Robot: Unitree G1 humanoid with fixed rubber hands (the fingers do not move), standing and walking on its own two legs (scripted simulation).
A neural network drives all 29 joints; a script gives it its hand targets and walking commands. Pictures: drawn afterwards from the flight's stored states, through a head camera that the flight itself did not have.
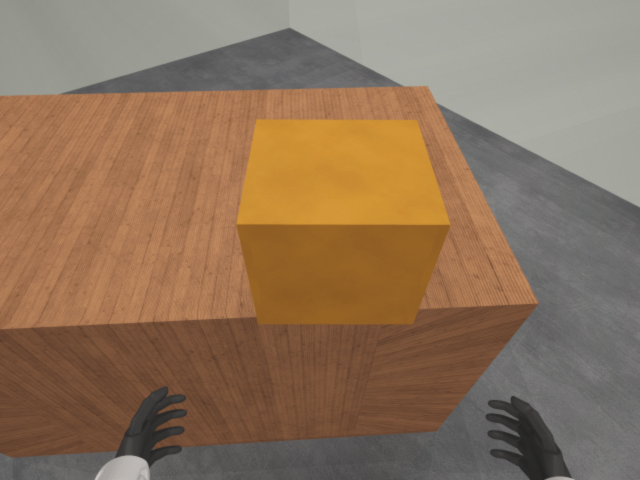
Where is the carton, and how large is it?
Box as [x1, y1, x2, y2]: [236, 119, 450, 323]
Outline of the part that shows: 256,119 236,224 258,323 412,323 450,224 417,121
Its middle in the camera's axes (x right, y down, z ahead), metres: +0.03 -0.02 +0.59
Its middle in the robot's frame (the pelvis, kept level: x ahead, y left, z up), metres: +0.46 +0.00 +0.05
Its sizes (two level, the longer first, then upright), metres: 0.242 0.219 0.225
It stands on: a pedestal, 0.71 m high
